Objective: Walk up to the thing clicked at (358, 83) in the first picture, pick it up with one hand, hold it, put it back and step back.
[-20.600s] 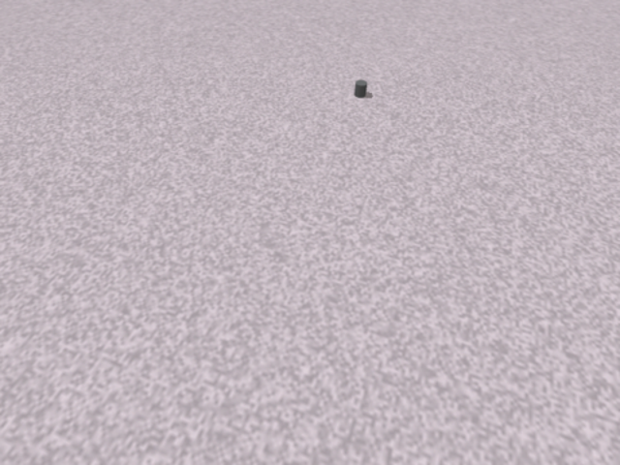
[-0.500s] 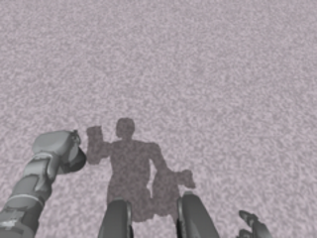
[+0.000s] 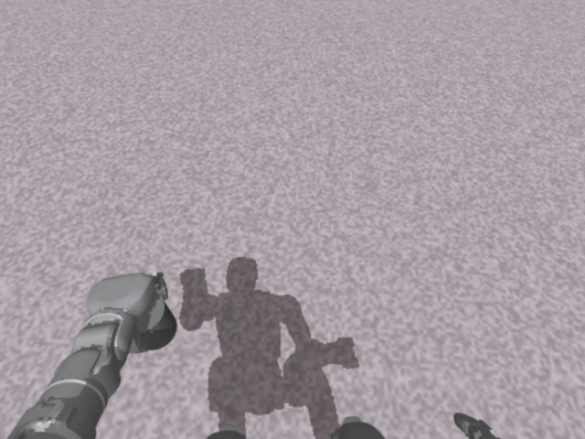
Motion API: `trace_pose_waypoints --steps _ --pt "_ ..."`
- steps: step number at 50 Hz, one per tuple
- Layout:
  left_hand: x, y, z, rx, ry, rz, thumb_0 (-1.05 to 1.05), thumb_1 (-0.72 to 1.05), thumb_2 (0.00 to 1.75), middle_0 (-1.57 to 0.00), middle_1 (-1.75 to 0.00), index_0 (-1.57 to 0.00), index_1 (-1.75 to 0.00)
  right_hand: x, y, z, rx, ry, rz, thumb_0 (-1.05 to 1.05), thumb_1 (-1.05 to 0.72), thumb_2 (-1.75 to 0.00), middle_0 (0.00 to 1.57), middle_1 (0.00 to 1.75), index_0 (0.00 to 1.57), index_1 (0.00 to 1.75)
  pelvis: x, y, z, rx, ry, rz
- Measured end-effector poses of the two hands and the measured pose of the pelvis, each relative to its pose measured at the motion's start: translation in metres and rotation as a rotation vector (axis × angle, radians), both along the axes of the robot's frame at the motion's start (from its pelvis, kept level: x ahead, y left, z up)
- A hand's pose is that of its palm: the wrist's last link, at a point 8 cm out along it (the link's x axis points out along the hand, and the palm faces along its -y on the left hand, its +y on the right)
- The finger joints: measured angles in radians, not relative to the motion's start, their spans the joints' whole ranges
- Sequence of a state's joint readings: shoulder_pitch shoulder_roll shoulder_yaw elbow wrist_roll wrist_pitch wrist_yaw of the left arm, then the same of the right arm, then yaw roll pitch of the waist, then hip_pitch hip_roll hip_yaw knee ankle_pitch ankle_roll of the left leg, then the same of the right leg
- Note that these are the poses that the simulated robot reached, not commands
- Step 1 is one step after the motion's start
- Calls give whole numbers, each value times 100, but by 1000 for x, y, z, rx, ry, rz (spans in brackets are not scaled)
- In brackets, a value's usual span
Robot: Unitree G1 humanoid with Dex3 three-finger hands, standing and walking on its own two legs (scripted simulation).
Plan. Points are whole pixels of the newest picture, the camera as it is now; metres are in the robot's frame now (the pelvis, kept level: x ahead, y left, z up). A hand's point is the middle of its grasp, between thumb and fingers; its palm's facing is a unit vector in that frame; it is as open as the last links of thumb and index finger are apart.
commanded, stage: lift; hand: left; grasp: from above
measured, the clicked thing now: (149, 320) +0.33 +0.22 -0.11
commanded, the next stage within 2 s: hold in 0.02 s
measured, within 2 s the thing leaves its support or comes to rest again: neither
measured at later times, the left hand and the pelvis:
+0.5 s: hand (127, 300) +0.33 +0.23 -0.03, palm faces -0.47 -0.06 -0.88, open 9.7 cm; pelvis +0.03 +0.00 +0.03, yaw -1 degrees
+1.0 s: hand (131, 300) +0.32 +0.22 -0.01, palm faces -0.46 -0.06 -0.89, open 9.7 cm; pelvis +0.02 +0.00 +0.04, yaw -1 degrees
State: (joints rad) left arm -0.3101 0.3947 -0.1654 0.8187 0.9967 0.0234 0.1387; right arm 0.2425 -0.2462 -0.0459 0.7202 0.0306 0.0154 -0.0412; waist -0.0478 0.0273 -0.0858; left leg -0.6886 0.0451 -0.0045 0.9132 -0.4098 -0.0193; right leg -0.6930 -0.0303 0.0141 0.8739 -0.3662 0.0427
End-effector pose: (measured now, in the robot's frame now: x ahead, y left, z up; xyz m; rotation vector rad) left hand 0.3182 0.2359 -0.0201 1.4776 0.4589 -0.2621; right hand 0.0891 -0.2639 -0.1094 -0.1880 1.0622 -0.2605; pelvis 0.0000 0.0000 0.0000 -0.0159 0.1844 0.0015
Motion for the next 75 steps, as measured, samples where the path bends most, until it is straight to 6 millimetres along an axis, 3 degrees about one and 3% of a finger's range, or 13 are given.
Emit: trace_pose_waypoints --steps 17,29,51,75 --pt "14 -1 36 2 22 -36 0 7 53 -80 -78 -62 -70 32 9 25 24 -54 3 1 -91 -89 20 30 21 30 19 5 24 7 -57 -12" --pt "18 -5 52 1 23 -57 -1 6 54 -80 -78 -62 -70 44 7 34 33 -74 5 1 -90 -89 20 30 21 30 27 4 31 12 -83 -16" --pt "7 -19 71 -3 17 -69 -1 5 57 -80 -79 -61 -72 53 3 44 49 -108 21 1 -90 -89 20 30 20 30 22 -4 40 20 -131 -20" --pt "-7 -20 89 -5 3 -78 -1 6 58 -78 -81 -60 -73 62 9 54 58 -158 38 1 -91 -89 20 30 20 30 14 -4 45 22 -176 -22"
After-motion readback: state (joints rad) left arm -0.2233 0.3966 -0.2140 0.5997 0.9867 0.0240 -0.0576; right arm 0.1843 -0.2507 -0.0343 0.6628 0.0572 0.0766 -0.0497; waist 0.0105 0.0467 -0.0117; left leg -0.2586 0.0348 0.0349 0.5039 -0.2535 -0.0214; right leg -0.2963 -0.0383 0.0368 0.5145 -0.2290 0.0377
